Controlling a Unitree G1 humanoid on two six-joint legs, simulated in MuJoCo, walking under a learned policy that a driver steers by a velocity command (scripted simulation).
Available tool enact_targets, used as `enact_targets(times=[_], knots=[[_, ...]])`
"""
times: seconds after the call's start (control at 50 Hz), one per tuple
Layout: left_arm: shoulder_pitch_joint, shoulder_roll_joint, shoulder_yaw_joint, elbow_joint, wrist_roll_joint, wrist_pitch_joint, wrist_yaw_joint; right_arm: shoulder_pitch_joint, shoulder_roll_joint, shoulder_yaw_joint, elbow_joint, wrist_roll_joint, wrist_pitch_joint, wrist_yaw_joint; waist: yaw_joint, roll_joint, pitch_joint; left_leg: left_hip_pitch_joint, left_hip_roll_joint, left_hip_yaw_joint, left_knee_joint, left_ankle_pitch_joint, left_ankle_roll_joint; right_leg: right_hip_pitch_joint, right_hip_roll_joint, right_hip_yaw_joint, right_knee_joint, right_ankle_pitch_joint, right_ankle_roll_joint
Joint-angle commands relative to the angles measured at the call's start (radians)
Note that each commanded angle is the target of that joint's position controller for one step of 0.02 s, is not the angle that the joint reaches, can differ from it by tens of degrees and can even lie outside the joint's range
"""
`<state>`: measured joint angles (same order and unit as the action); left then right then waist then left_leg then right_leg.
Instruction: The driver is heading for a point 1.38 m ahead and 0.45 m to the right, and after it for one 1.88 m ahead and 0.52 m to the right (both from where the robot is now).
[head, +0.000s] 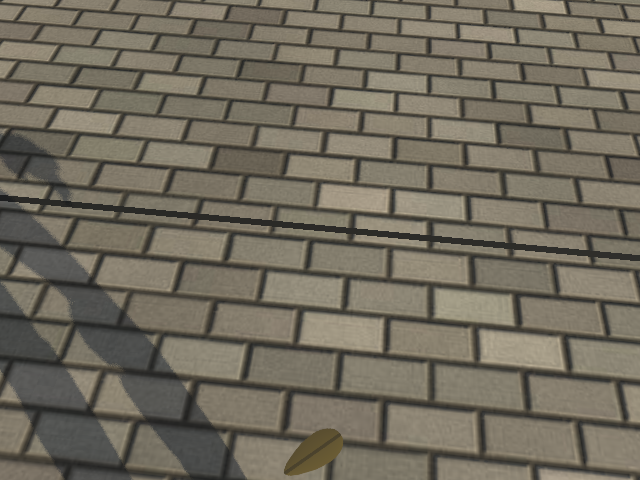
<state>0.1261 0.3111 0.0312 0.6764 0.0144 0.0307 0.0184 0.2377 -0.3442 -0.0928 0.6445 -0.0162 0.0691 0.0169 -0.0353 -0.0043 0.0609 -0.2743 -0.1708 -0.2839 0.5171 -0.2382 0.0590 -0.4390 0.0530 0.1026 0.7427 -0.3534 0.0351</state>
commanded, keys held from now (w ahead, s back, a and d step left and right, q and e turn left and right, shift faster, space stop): e+shift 0.86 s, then q+shift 0.10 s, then w+q+shift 0.04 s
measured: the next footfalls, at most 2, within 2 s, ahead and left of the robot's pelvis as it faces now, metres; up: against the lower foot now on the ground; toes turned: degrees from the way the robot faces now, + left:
right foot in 0.08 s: +0.08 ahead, -0.11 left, +0.00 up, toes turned +7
left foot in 0.48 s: +0.07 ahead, +0.08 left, +0.00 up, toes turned -23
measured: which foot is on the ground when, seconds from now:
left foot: down 0.00-0.06, up 0.08-0.46, down 0.48-0.96, up 0.98-1.00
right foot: up 0.00-0.06, down 0.08-0.48, up 0.50-0.94, down 0.96-1.00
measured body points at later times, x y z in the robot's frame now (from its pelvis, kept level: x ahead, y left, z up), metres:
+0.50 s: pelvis +0.01 +0.00 +0.00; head +0.06 +0.00 +0.45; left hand +0.18 +0.28 -0.12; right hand +0.09 -0.31 -0.10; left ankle +0.03 +0.10 -0.74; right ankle +0.04 -0.12 -0.73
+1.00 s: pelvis +0.01 -0.02 -0.01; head +0.03 -0.06 +0.44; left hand +0.33 +0.05 -0.09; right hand -0.13 -0.27 -0.14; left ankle +0.04 +0.10 -0.72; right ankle -0.04 -0.09 -0.74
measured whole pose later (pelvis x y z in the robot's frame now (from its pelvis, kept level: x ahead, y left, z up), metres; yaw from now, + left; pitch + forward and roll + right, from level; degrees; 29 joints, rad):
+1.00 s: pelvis +0.01 -0.02 -0.01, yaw -38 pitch +0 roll +0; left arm 0.07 0.28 0.04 0.65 0.02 0.06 -0.03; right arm 0.29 -0.31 -0.04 0.75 -0.02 0.03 0.00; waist -0.06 0.04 0.09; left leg -0.28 0.09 0.17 0.78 -0.50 0.01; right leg -0.27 0.03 -0.05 0.55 -0.30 -0.02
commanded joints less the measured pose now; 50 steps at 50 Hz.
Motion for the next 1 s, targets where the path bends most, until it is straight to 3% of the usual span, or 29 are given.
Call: enact_targets(times=[0.02,0.04,0.06,0.08,0.1,0.12,0.14,0.16,0.18,0.24,0.36,0.42,0.46,0.48,0.5,0.52,0.54,0.56,0.6,0.62,0.68,0.72,0.86,0.9,0.92,0.94,0.96,0.98,1.0], knots=[[0.060,0.096,0.023,-0.046,-0.011,-0.027,0.011,-0.042,-0.135,-0.033,-0.063,-0.001,-0.015,-0.006,0.024,0.172,-0.144,0.089,0.254,-0.239,-0.059,0.449,0.099,0.124,0.000,-0.037,-0.128,0.025,-0.029],[0.091,0.084,0.020,-0.036,-0.006,-0.032,0.015,-0.057,-0.113,-0.021,-0.059,0.009,-0.016,-0.011,0.049,0.157,-0.145,0.050,0.236,-0.219,-0.037,0.397,0.067,0.220,-0.013,-0.047,-0.250,0.120,-0.041],[0.081,0.076,0.016,-0.037,0.003,-0.036,0.019,-0.036,-0.075,-0.004,-0.048,0.014,-0.019,-0.019,0.045,0.104,-0.141,0.001,0.204,-0.186,-0.015,0.242,0.025,0.304,-0.060,0.009,-0.373,0.191,-0.061],[0.028,0.097,0.006,-0.059,0.022,-0.040,0.022,0.036,0.009,0.023,-0.035,0.007,-0.021,-0.022,0.000,-0.114,-0.148,-0.041,0.105,-0.066,0.129,-0.084,-0.027,0.340,-0.265,0.269,-0.516,0.151,-0.100],[-0.011,0.128,-0.001,-0.063,0.030,-0.035,0.010,0.076,-0.032,0.015,-0.023,0.005,-0.011,-0.029,-0.026,-0.178,-0.114,-0.062,-0.014,0.035,0.123,-0.320,-0.046,0.244,-0.370,0.465,-0.532,0.228,-0.206],[-0.004,0.085,-0.009,-0.043,0.021,-0.035,-0.004,0.075,-0.058,0.013,0.003,-0.007,-0.004,-0.034,-0.025,-0.168,-0.092,0.004,0.073,0.053,0.127,-0.289,-0.052,0.182,-0.361,0.488,-0.544,0.198,-0.249],[-0.030,0.064,-0.014,-0.033,0.008,-0.033,-0.014,0.038,-0.064,0.015,0.011,-0.007,-0.007,-0.030,-0.030,-0.154,-0.054,0.027,0.101,0.104,0.064,-0.201,-0.053,0.176,-0.276,0.399,-0.521,0.173,-0.214],[-0.018,0.111,0.005,-0.023,0.006,-0.024,-0.019,-0.010,-0.064,0.015,0.012,-0.006,-0.016,-0.030,-0.006,-0.177,-0.043,0.034,0.075,0.145,0.037,-0.137,-0.054,0.188,-0.197,0.338,-0.482,0.184,-0.174],[0.017,0.164,0.028,-0.012,0.001,-0.018,-0.017,-0.030,-0.079,0.011,0.006,-0.008,-0.023,-0.028,0.013,-0.207,-0.055,-0.002,0.055,0.174,0.071,-0.131,-0.058,0.243,-0.168,0.333,-0.452,0.243,-0.161],[0.117,0.201,0.063,0.013,-0.014,-0.012,-0.024,-0.059,-0.074,0.018,-0.004,0.001,-0.031,-0.031,0.043,-0.147,-0.095,-0.152,0.052,0.185,0.215,-0.252,-0.084,0.388,-0.197,0.416,-0.410,0.416,-0.203],[0.124,0.173,0.098,0.025,-0.010,0.007,-0.031,-0.106,-0.042,0.036,-0.022,0.014,-0.045,-0.050,0.054,-0.147,-0.131,-0.150,0.060,0.177,0.211,-0.229,-0.087,0.374,-0.150,0.467,-0.411,0.371,-0.218],[0.081,0.176,0.110,0.015,-0.006,0.019,-0.039,-0.059,-0.042,0.039,-0.007,0.016,-0.056,-0.059,0.033,-0.159,-0.139,-0.007,0.044,0.184,0.057,-0.177,-0.063,0.270,-0.119,0.492,-0.410,0.297,-0.181],[0.019,0.164,0.109,-0.003,-0.015,0.021,-0.038,0.027,-0.055,0.034,0.023,0.009,-0.064,-0.075,-0.023,-0.143,-0.126,0.205,0.068,0.185,-0.196,-0.035,-0.041,0.098,-0.043,0.457,-0.384,0.111,-0.096],[0.059,0.109,0.096,-0.009,-0.020,0.016,-0.033,0.018,-0.139,0.017,0.020,-0.001,-0.067,-0.087,0.006,0.011,-0.129,0.304,0.255,0.008,-0.319,-0.133,0.001,-0.034,0.052,0.350,-0.250,-0.126,-0.032],[0.115,0.077,0.092,-0.013,-0.016,0.013,-0.024,-0.079,-0.219,0.007,-0.029,-0.009,-0.062,-0.084,0.036,0.211,-0.121,0.257,0.522,-0.281,-0.377,-0.241,0.098,-0.144,0.181,0.098,0.035,-0.215,0.000],[0.093,0.172,0.109,0.003,0.017,0.014,-0.019,-0.110,-0.170,0.018,-0.025,-0.025,-0.058,-0.075,0.044,0.104,-0.058,0.116,0.549,-0.213,-0.350,-0.101,0.152,-0.137,0.063,0.057,0.196,-0.166,0.007],[0.099,0.176,0.114,0.014,0.017,0.017,-0.027,-0.131,-0.100,0.038,-0.029,-0.022,-0.060,-0.071,0.068,0.073,-0.040,0.072,0.492,-0.112,-0.308,0.048,0.148,-0.093,0.042,0.043,0.285,-0.120,0.000],[0.129,0.158,0.111,0.032,0.019,0.027,-0.037,-0.155,-0.062,0.049,-0.031,-0.016,-0.063,-0.067,0.087,0.073,-0.024,0.067,0.426,0.004,-0.279,0.163,0.123,-0.090,0.031,0.029,0.359,-0.075,-0.002],[0.169,0.143,0.102,0.047,0.008,0.043,-0.061,-0.148,-0.056,0.054,-0.037,-0.015,-0.067,-0.071,0.086,0.133,-0.043,0.129,0.370,0.138,-0.228,0.365,0.107,-0.123,0.014,-0.021,0.456,-0.039,0.010],[0.145,0.139,0.097,0.037,0.003,0.046,-0.068,-0.111,-0.058,0.053,-0.030,-0.015,-0.067,-0.069,0.067,0.128,-0.047,0.169,0.367,0.172,-0.207,0.440,0.107,-0.141,0.001,-0.040,0.439,-0.034,0.019],[0.048,0.115,0.078,-0.003,-0.002,0.050,-0.079,-0.001,-0.081,0.039,-0.002,-0.014,-0.064,-0.067,0.002,0.139,-0.049,0.299,0.400,0.211,-0.171,0.566,0.121,-0.203,-0.033,-0.081,0.350,-0.037,0.038],[0.009,0.102,0.071,-0.026,-0.005,0.054,-0.085,0.034,-0.093,0.030,0.010,-0.016,-0.063,-0.064,-0.016,0.150,-0.056,0.337,0.429,0.231,-0.160,0.602,0.132,-0.202,-0.049,-0.100,0.294,-0.051,0.038],[-0.054,0.058,0.054,-0.091,-0.018,0.061,-0.095,0.011,-0.109,0.011,0.010,-0.013,-0.072,-0.037,-0.004,0.175,-0.081,0.244,0.466,0.389,-0.091,0.632,0.101,0.015,-0.058,-0.200,0.044,-0.067,-0.016],[-0.045,0.050,0.050,-0.094,-0.008,0.057,-0.085,0.045,-0.120,0.008,0.033,-0.002,-0.072,-0.031,-0.007,0.193,-0.098,0.215,0.457,0.374,-0.033,0.673,0.095,0.103,-0.016,-0.196,-0.074,-0.094,-0.042],[0.002,0.047,0.050,-0.078,0.000,0.050,-0.075,0.036,-0.119,0.010,0.041,0.008,-0.068,-0.029,0.022,0.175,-0.113,0.189,0.442,0.378,0.025,0.656,0.080,0.175,0.002,-0.186,-0.188,-0.036,-0.060],[0.077,0.056,0.050,-0.052,0.017,0.034,-0.061,0.029,-0.111,0.014,0.051,0.021,-0.061,-0.026,0.075,0.105,-0.140,0.114,0.412,0.410,0.121,0.585,0.037,0.320,-0.007,-0.149,-0.393,0.164,-0.080],[0.149,0.134,0.061,-0.041,0.040,0.016,-0.042,0.055,-0.038,0.041,0.028,0.024,-0.059,-0.022,0.092,-0.091,-0.229,-0.099,0.362,0.437,0.307,0.216,-0.026,0.577,-0.242,0.115,-0.453,0.380,-0.122],[0.164,0.208,0.069,-0.041,0.011,0.010,-0.028,0.073,0.060,0.073,-0.010,-0.003,-0.048,-0.014,0.085,-0.265,-0.283,-0.257,0.212,0.432,0.405,-0.399,-0.060,0.588,-0.491,0.336,-0.464,0.494,-0.284],[0.223,0.131,0.047,-0.007,0.008,0.002,-0.027,0.068,-0.014,0.051,0.046,-0.029,-0.034,-0.006,0.110,-0.105,-0.228,-0.290,0.250,0.319,0.501,-0.389,-0.047,0.603,-0.449,0.242,-0.431,0.402,-0.286]])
